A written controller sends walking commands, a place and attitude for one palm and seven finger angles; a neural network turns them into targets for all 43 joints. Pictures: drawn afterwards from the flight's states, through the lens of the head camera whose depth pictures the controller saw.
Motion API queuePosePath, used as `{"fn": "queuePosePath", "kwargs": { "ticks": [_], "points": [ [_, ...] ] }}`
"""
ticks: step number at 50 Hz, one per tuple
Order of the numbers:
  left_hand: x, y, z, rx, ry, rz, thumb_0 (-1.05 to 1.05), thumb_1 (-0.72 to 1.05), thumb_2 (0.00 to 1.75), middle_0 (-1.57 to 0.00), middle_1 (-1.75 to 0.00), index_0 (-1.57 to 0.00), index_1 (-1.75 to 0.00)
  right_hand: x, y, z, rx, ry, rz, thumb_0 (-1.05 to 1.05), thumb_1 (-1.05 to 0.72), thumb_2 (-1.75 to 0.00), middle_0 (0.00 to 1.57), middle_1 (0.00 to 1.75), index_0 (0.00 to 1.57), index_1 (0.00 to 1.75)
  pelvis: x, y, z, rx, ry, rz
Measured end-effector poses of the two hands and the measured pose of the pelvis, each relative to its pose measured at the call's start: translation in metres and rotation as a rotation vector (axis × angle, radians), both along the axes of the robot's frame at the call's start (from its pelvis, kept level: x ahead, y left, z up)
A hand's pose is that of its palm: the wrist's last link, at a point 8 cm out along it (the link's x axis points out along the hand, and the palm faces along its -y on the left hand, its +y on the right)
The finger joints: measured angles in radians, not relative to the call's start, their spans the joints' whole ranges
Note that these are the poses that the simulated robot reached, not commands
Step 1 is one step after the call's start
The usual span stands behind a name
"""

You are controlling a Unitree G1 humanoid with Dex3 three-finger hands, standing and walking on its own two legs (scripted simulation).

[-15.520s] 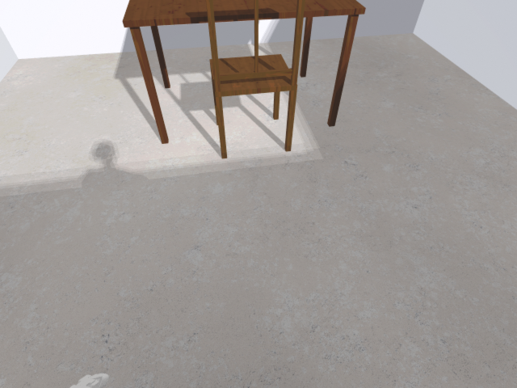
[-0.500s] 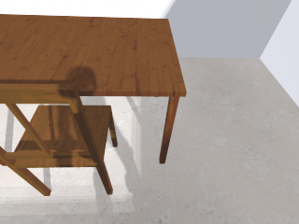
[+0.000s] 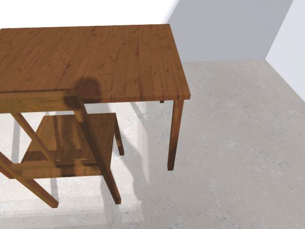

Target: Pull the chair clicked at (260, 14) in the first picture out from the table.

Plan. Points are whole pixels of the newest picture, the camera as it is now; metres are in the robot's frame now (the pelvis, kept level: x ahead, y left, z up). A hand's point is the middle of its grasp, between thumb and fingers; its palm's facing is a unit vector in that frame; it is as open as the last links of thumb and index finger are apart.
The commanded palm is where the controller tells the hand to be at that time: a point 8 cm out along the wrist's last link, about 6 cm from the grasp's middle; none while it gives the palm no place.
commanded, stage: come to a stop and stand still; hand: left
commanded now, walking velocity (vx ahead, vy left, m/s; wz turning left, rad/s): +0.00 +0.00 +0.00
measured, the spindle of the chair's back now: (37, 141) +0.42 +0.45 -0.08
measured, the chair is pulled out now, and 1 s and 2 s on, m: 0.00 0.00 0.00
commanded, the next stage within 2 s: look again from close up in 0.62 s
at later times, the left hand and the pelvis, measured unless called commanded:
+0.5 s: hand out of the picture -0.01 +0.15 -0.17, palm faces +0.02 -0.98 -0.18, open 7.3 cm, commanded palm none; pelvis +0.00 -0.01 +0.00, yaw -1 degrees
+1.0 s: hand out of the picture +0.00 +0.14 -0.17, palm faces +0.04 -0.98 -0.18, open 7.3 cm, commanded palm none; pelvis +0.01 -0.02 +0.00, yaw +0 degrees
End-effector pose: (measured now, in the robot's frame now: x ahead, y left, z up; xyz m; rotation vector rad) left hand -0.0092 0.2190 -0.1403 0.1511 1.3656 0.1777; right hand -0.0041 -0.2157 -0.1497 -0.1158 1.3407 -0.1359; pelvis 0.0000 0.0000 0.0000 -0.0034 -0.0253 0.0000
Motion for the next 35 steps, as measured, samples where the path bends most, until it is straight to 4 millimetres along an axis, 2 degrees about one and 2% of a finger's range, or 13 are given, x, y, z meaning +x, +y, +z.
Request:
{"fn": "queuePosePath", "kwargs": {
  "ticks": [5,10,22,35],
  "points": [
    [0.014,0.007,0.004,0.018,-0.044,-0.013,0.0,0.91,0.9,-0.2,-0.29,-0.2,-0.3,0.001,-0.001,0.001,0.003,-0.006,0.006,0.02,-0.93,-0.9,0.2,0.3,0.2,0.3,-0.001,0.0,0.001,0.008,-0.005,-0.004],
    [0.019,0.005,0.006,0.012,-0.051,-0.026,0.0,0.91,0.9,-0.2,-0.29,-0.2,-0.3,-0.003,-0.002,0.002,0.005,0.004,0.008,0.01,-0.92,-0.9,0.2,0.3,0.2,0.3,-0.003,-0.002,0.003,0.011,-0.003,-0.008],
    [0.003,-0.012,0.002,-0.02,0.019,-0.014,0.0,0.92,0.89,-0.2,-0.3,-0.2,-0.3,-0.012,-0.007,0.005,0.009,0.065,0.006,0.01,-0.91,-0.9,0.2,0.3,0.2,0.3,-0.002,-0.01,0.004,0.013,0.007,-0.01],
    [-0.003,-0.028,-0.001,-0.043,0.045,0.004,0.0,0.92,0.89,-0.2,-0.3,-0.2,-0.3,-0.002,-0.014,0.006,0.001,0.067,0.009,0.01,-0.91,-0.9,0.2,0.3,0.2,0.3,0.004,-0.018,0.005,0.012,0.01,-0.006]
  ]
}}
